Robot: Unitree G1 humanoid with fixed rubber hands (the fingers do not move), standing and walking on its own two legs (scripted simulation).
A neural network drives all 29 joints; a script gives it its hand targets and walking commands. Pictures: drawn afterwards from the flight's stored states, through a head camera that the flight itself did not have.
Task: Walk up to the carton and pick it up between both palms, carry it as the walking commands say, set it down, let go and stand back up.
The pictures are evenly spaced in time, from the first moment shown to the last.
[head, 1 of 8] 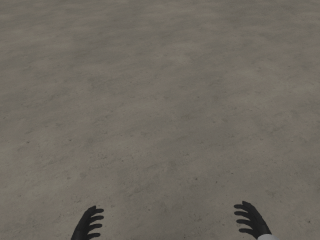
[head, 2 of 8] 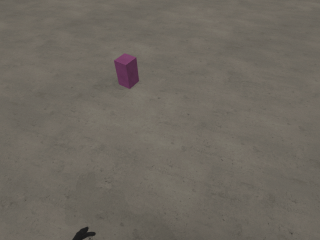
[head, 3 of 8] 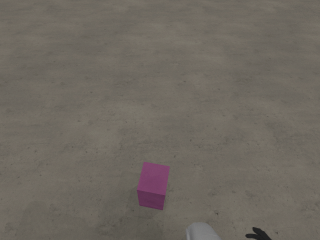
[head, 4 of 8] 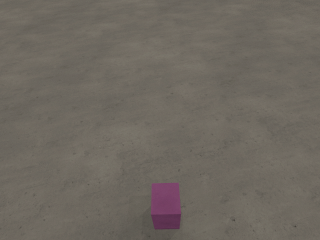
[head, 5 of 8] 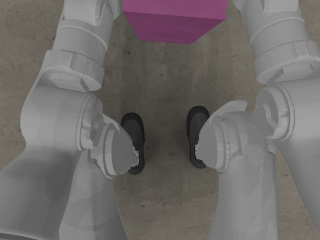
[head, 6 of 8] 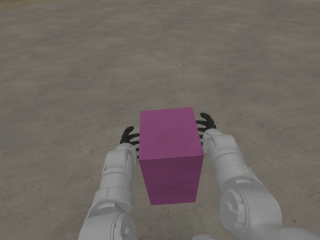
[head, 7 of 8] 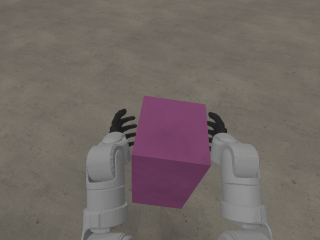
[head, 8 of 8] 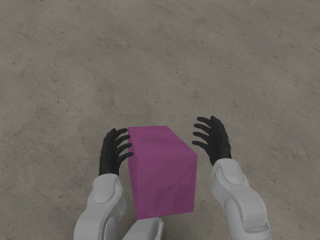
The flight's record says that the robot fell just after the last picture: yes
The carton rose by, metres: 0.65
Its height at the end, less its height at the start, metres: +0.24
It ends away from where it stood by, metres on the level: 6.23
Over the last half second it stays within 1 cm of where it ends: no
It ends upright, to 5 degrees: no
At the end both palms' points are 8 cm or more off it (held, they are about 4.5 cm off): no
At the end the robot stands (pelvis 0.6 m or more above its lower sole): no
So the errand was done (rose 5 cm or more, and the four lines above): no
